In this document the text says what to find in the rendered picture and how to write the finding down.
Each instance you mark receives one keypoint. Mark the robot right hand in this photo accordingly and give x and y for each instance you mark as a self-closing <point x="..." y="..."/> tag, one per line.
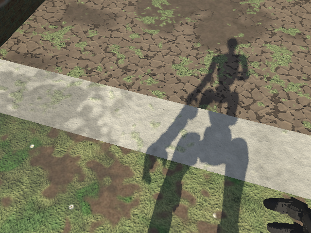
<point x="294" y="208"/>

